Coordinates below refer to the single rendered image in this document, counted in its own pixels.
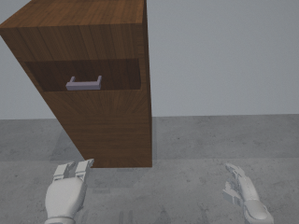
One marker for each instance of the handle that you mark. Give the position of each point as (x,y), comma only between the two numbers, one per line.
(83,85)

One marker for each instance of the robot left hand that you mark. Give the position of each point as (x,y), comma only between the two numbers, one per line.
(65,195)

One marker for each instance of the robot right hand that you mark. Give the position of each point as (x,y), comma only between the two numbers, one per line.
(240,191)

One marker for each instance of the right robot forearm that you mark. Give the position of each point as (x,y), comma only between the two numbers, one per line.
(255,212)

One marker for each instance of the drawer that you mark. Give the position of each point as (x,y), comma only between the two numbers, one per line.
(117,74)

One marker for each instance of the cabinet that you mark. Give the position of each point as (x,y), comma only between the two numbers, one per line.
(112,127)

